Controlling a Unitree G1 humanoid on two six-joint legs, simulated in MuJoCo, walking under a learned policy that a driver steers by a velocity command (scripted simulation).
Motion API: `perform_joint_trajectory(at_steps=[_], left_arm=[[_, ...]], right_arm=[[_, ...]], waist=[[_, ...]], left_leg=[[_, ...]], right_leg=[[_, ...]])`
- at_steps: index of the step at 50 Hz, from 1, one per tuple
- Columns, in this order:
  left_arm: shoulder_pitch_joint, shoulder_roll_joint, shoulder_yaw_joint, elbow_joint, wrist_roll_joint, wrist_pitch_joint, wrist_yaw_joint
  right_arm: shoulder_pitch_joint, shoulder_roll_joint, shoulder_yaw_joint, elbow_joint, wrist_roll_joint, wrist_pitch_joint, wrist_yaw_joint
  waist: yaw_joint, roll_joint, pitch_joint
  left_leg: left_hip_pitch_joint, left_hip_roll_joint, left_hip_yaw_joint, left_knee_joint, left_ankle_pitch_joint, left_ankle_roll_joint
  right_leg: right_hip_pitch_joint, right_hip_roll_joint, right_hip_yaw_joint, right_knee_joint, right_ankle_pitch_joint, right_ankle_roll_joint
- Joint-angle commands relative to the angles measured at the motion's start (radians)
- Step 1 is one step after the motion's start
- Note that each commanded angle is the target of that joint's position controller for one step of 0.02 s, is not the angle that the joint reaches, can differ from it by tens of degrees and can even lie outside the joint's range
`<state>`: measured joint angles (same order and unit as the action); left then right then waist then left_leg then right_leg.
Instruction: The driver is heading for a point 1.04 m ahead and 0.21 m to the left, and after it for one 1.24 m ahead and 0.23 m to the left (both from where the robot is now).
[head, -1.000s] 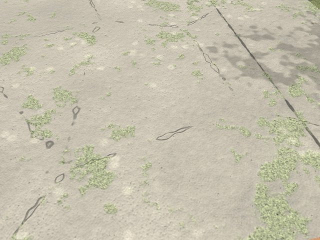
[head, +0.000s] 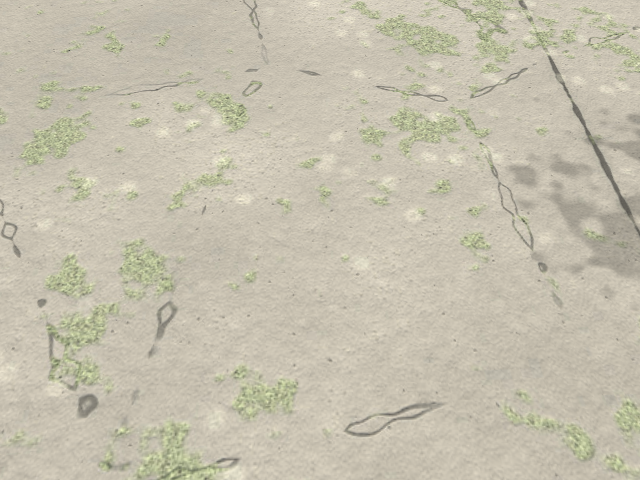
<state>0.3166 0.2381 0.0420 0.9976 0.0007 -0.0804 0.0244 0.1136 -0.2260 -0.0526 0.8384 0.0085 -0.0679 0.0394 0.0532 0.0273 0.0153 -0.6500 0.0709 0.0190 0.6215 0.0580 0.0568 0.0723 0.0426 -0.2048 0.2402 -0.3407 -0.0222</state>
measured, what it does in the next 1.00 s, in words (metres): walks ahead, turning left: left foot, then right foot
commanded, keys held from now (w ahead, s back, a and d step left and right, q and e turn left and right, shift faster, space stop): q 0.58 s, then no key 0.28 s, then w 0.14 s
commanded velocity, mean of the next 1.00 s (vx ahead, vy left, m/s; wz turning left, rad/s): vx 0.09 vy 0.00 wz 0.43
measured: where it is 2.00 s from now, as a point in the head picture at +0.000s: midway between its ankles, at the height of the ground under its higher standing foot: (276, 435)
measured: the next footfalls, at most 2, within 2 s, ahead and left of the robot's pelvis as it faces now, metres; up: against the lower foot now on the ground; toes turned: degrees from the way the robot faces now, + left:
left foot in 0.06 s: +0.22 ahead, +0.10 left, +0.00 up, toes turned +4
right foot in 0.56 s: +0.27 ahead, -0.11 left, +0.00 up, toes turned +24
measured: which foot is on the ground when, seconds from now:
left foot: up 0.00-0.04, down 0.06-0.56, up 0.58-0.92, down 0.94-1.00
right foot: down 0.00-0.06, up 0.08-0.54, down 0.56-0.94, up 0.96-1.00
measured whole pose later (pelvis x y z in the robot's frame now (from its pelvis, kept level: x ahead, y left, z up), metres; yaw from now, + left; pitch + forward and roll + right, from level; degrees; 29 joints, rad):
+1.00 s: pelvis +0.17 +0.00 +0.00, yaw +26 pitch +1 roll +0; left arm 0.23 0.26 0.04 0.77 -0.01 -0.02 0.00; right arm 0.23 -0.24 -0.04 0.66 0.00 0.02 -0.01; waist 0.02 -0.03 -0.02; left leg -0.22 -0.02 -0.03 0.51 -0.30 0.02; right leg -0.36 -0.04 -0.01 0.73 -0.44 0.01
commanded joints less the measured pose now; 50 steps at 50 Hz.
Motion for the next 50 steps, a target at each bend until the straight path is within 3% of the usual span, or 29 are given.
perform_joint_trajectory(at_steps=[1,2,3,4,5,6,7,8,10,12,14,18,21,24,27,28,29,30,31,33,35,40,42,44,46,47,48,49,50], left_arm=[[-0.019,0.197,0.042,-0.059,-0.013,0.028,0.024],[-0.043,0.202,0.043,-0.074,-0.014,0.036,0.027],[-0.043,0.198,0.039,-0.093,-0.012,0.033,0.024],[0.059,0.071,0.003,-0.125,0.045,0.016,0.008],[0.116,0.077,-0.010,-0.144,0.017,-0.012,-0.011],[0.014,0.164,0.014,-0.155,-0.014,-0.024,-0.021],[-0.068,0.163,0.015,-0.189,-0.026,-0.020,-0.017],[-0.091,0.153,0.017,-0.183,-0.012,-0.006,-0.004],[-0.084,0.164,0.030,-0.200,0.000,0.030,0.010],[-0.060,0.126,0.025,-0.205,0.007,0.046,0.019],[-0.078,0.118,0.024,-0.216,0.010,0.053,0.028],[-0.150,0.128,0.029,-0.245,0.004,0.068,0.033],[-0.196,0.129,0.031,-0.269,0.001,0.060,0.027],[-0.194,0.138,0.035,-0.279,-0.006,0.039,0.016],[-0.101,0.159,0.050,-0.261,-0.008,0.023,-0.001],[-0.070,0.224,0.067,-0.263,0.010,0.026,0.002],[-0.105,0.309,0.087,-0.268,0.038,0.044,0.005],[-0.119,0.245,0.076,-0.295,0.052,0.041,0.004],[-0.156,0.197,0.064,-0.317,0.042,0.040,0.008],[-0.200,0.155,0.051,-0.327,0.009,0.045,0.007],[-0.187,0.154,0.045,-0.324,0.006,0.054,0.007],[-0.150,0.178,0.052,-0.312,0.003,0.072,0.008],[-0.126,0.199,0.057,-0.303,-0.004,0.075,0.003],[-0.128,0.188,0.050,-0.297,-0.016,0.075,-0.003],[-0.090,0.139,0.028,-0.277,-0.011,0.062,-0.016],[-0.105,0.090,0.010,-0.290,0.017,0.051,-0.028],[-0.126,0.070,0.006,-0.324,0.007,0.034,-0.028],[-0.244,0.159,0.028,-0.351,-0.011,0.025,-0.023],[-0.264,0.194,0.048,-0.361,-0.032,0.021,-0.023]], right_arm=[[0.028,-0.100,-0.030,-0.091,0.000,-0.015,0.025],[0.151,-0.147,-0.053,-0.066,0.002,-0.018,0.025],[0.253,-0.215,-0.080,-0.051,-0.002,-0.018,0.009],[0.253,-0.316,-0.094,-0.061,-0.011,-0.006,-0.016],[0.257,-0.318,-0.086,-0.107,-0.030,-0.008,-0.014],[0.226,-0.254,-0.076,-0.133,-0.029,0.001,-0.014],[0.144,-0.206,-0.062,-0.150,-0.010,0.006,-0.019],[0.088,-0.180,-0.053,-0.161,0.003,0.012,-0.023],[0.052,-0.170,-0.050,-0.175,-0.013,0.024,-0.029],[0.049,-0.193,-0.058,-0.186,-0.021,0.026,-0.032],[0.065,-0.217,-0.067,-0.194,-0.014,0.032,-0.044],[0.051,-0.222,-0.069,-0.224,0.000,0.064,-0.068],[0.052,-0.218,-0.068,-0.236,-0.005,0.078,-0.077],[0.063,-0.217,-0.068,-0.247,-0.005,0.088,-0.078],[0.044,-0.200,-0.061,-0.268,0.010,0.101,-0.082],[0.074,-0.154,-0.048,-0.277,0.008,0.104,-0.082],[0.105,-0.125,-0.044,-0.311,0.014,0.096,-0.076],[0.094,-0.223,-0.069,-0.304,-0.011,0.079,-0.070],[0.112,-0.256,-0.085,-0.277,-0.005,0.079,-0.066],[0.144,-0.211,-0.078,-0.237,-0.007,0.101,-0.075],[0.134,-0.157,-0.060,-0.241,0.001,0.111,-0.071],[0.038,-0.095,-0.024,-0.283,-0.003,0.104,-0.062],[0.037,-0.115,-0.029,-0.282,0.004,0.103,-0.057],[0.088,-0.110,-0.030,-0.255,0.004,0.101,-0.053],[0.131,-0.118,-0.029,-0.236,-0.004,0.098,-0.053],[0.191,-0.175,-0.040,-0.237,-0.010,0.097,-0.062],[0.234,-0.273,-0.068,-0.210,-0.014,0.097,-0.055],[0.258,-0.257,-0.068,-0.214,-0.018,0.077,-0.049],[0.256,-0.232,-0.057,-0.198,-0.026,0.056,-0.052]], waist=[[-0.067,-0.117,-0.020],[-0.130,-0.107,-0.085],[-0.183,-0.043,-0.152],[-0.080,0.223,-0.271],[-0.077,0.236,-0.496],[-0.132,0.072,-0.474],[-0.112,0.004,-0.338],[-0.080,-0.076,-0.225],[-0.030,-0.030,-0.153],[-0.012,0.011,-0.143],[-0.019,0.028,-0.170],[-0.044,0.069,-0.173],[-0.062,0.110,-0.136],[-0.068,0.139,-0.142],[-0.014,0.129,-0.148],[-0.026,0.014,-0.173],[-0.090,-0.311,-0.121],[-0.057,-0.288,-0.127],[-0.067,-0.193,-0.126],[-0.078,-0.134,-0.095],[-0.071,-0.146,-0.072],[-0.022,-0.234,-0.099],[-0.006,-0.255,-0.099],[-0.033,-0.224,-0.105],[-0.050,-0.167,-0.109],[-0.059,-0.018,-0.140],[-0.064,0.227,-0.098],[-0.152,0.201,0.016],[-0.135,0.197,0.085]], left_leg=[[0.129,-0.089,0.088,-0.021,-0.123,0.035],[0.277,-0.126,0.091,-0.087,-0.085,0.062],[0.484,-0.094,0.003,-0.173,0.132,0.104],[0.819,0.162,-0.308,-0.028,0.662,0.221],[1.015,0.346,-0.732,-0.133,0.595,0.431],[0.945,0.284,-0.626,-0.183,0.469,0.376],[0.812,0.233,-0.505,-0.209,0.337,0.316],[0.644,0.188,-0.425,-0.248,0.270,0.274],[0.429,0.136,-0.372,-0.301,0.186,0.251],[0.351,0.098,-0.319,-0.306,0.244,0.244],[0.361,0.090,-0.316,-0.292,0.253,0.239],[0.348,0.060,-0.367,-0.306,-0.113,0.188],[0.340,0.044,-0.420,-0.309,-0.271,0.166],[0.391,0.049,-0.479,-0.268,-0.192,0.156],[0.363,-0.004,-0.483,-0.179,-0.132,0.097],[0.249,-0.070,-0.408,-0.040,-0.329,0.045],[0.018,-0.249,-0.187,0.157,-0.643,-0.015],[-0.020,-0.189,-0.188,0.404,-0.689,-0.064],[-0.001,-0.171,-0.199,0.506,-0.624,-0.078],[0.000,-0.166,-0.179,0.603,-0.531,-0.113],[0.035,-0.169,-0.142,0.600,-0.488,-0.133],[0.199,-0.094,-0.052,0.208,-0.485,-0.143],[0.273,-0.095,-0.019,0.088,-0.471,-0.134],[0.395,-0.102,0.004,-0.130,-0.341,-0.101],[0.630,-0.078,-0.041,-0.260,-0.236,-0.047],[0.736,0.079,-0.224,-0.248,-0.232,0.007],[0.651,0.202,-0.402,-0.323,-0.538,0.134],[0.568,0.247,-0.535,-0.444,-0.745,0.211],[0.554,0.261,-0.564,-0.475,-0.782,0.220]], right_leg=[[-0.010,-0.286,0.027,0.224,1.042,-0.083],[-0.036,-0.258,0.018,0.394,1.038,-0.057],[-0.159,-0.196,0.007,0.645,0.823,-0.001],[-0.493,-0.068,0.028,0.989,-0.133,0.055],[-0.695,0.059,0.240,1.265,-0.395,0.074],[-0.733,-0.011,0.333,1.281,-0.300,0.050],[-0.771,-0.050,0.311,1.209,-0.199,0.039],[-0.754,-0.088,0.298,1.129,-0.147,0.049],[-0.638,-0.108,0.298,1.010,-0.105,0.054],[-0.589,-0.090,0.275,0.885,-0.085,0.069],[-0.594,-0.072,0.277,0.790,-0.048,0.090],[-0.597,-0.053,0.300,0.661,0.054,0.106],[-0.583,-0.034,0.308,0.558,0.063,0.101],[-0.531,-0.014,0.309,0.445,0.028,0.085],[-0.332,-0.039,0.288,0.155,0.179,0.043],[-0.196,-0.216,0.417,0.109,0.221,-0.018],[-0.145,-0.418,0.663,0.071,0.449,-0.177],[-0.190,-0.489,0.744,0.065,0.532,-0.268],[-0.209,-0.434,0.641,0.093,0.543,-0.244],[-0.220,-0.322,0.486,0.125,0.533,-0.173],[-0.251,-0.273,0.401,0.110,0.549,-0.175],[-0.205,-0.264,0.349,0.121,0.520,-0.188],[-0.209,-0.282,0.373,0.129,0.515,-0.199],[-0.242,-0.273,0.372,0.145,0.392,-0.179],[-0.402,-0.220,0.347,0.159,0.087,-0.087],[-0.524,-0.146,0.268,0.324,-0.088,-0.021],[-0.652,-0.030,0.125,0.449,-0.184,0.025],[-0.731,-0.061,0.184,0.608,-0.224,0.036],[-0.821,-0.087,0.220,0.720,-0.206,0.023]])
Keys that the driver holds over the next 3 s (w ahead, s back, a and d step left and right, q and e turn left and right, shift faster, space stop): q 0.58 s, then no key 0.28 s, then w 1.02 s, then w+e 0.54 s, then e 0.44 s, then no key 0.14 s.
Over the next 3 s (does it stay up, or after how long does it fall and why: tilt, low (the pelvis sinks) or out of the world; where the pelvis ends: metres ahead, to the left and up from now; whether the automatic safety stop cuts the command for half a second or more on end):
stays up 1.01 0.28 0.00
